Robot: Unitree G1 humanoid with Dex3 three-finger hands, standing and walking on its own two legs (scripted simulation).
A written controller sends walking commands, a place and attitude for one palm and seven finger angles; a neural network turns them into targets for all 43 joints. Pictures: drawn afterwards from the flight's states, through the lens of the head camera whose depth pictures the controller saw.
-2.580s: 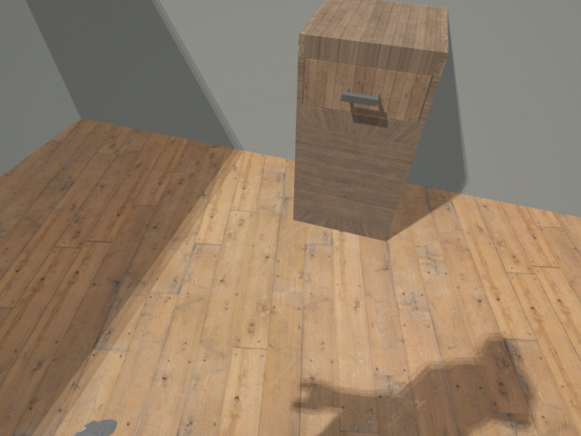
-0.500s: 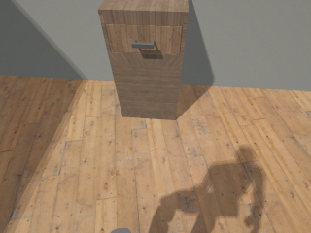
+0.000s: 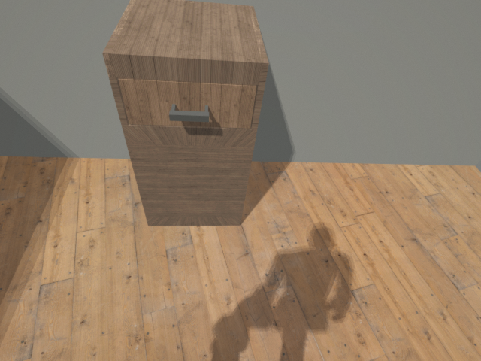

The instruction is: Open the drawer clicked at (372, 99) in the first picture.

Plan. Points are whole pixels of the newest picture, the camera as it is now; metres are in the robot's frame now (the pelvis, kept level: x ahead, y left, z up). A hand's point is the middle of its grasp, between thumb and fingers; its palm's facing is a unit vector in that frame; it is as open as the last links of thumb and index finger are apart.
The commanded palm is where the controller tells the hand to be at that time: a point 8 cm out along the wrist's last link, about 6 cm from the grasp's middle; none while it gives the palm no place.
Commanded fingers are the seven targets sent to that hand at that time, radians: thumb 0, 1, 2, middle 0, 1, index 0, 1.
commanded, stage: take the last steps up to it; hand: left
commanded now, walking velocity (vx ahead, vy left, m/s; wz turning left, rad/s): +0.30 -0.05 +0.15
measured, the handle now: (189, 112) +0.79 +0.20 -0.07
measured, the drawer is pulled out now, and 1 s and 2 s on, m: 0.00 0.00 0.00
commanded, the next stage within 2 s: come to a stop and stand still in 0.62 s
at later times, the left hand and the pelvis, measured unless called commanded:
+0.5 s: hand (183, 293) +0.28 +0.13 -0.16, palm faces -0.02 -0.99 -0.15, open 7.4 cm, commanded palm none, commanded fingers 0.00 0.90 0.90 -0.20 -0.30 -0.20 -0.30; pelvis +0.17 -0.03 +0.00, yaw +3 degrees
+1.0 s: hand (179, 317) +0.24 +0.13 -0.18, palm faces +0.20 -0.96 -0.18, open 7.4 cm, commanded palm none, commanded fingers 0.00 0.90 0.90 -0.20 -0.30 -0.20 -0.30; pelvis +0.29 -0.03 +0.00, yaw +6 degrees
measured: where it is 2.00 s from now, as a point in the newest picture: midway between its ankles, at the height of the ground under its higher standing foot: outside the picture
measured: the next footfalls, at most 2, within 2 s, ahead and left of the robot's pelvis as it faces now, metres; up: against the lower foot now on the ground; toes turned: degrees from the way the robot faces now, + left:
right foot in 0.50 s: +0.28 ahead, -0.14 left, +0.00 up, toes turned -5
left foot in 0.86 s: +0.38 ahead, +0.10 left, +0.00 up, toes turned +14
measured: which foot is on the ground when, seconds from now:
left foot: down 0.00-0.50, up 0.52-0.84, down 0.86-1.00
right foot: up 0.00-0.48, down 0.50-0.88, up 0.90-1.00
